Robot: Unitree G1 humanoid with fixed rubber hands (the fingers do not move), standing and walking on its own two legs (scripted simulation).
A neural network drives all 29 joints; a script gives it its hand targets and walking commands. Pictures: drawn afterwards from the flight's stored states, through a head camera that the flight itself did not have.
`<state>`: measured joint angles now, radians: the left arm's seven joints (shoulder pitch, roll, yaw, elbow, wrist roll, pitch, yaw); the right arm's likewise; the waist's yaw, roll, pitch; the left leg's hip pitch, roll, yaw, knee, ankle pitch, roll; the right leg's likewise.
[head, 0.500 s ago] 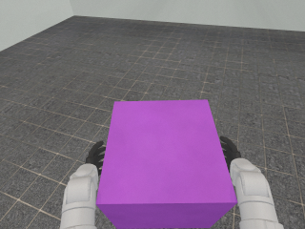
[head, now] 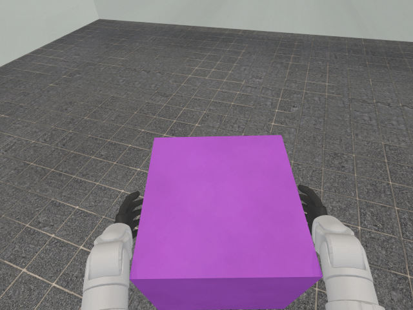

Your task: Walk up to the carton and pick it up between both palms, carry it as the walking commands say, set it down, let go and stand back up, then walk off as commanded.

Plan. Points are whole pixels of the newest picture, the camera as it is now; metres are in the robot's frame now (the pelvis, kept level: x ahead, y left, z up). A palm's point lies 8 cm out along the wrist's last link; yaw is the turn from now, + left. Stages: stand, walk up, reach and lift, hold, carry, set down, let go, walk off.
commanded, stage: hold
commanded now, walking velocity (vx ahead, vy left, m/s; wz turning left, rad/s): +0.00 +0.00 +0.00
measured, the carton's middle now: (219, 223) +0.31 +0.00 -0.03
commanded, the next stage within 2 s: carry in 0.40 s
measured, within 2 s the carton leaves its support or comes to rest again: neither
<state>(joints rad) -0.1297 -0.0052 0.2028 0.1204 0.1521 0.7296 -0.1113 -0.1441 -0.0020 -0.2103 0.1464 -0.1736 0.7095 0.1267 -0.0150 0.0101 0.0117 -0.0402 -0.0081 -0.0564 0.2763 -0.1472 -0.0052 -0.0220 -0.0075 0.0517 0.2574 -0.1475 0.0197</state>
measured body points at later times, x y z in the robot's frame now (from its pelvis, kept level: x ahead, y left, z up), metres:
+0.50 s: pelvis +0.00 +0.00 -0.01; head -0.03 +0.00 +0.44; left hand +0.29 +0.19 +0.03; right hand +0.29 -0.19 +0.03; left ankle +0.01 +0.12 -0.75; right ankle +0.00 -0.14 -0.75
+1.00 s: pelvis -0.03 +0.07 -0.02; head -0.05 +0.07 +0.43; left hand +0.25 +0.25 +0.05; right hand +0.22 -0.13 +0.04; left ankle +0.01 +0.13 -0.75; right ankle -0.05 -0.06 -0.70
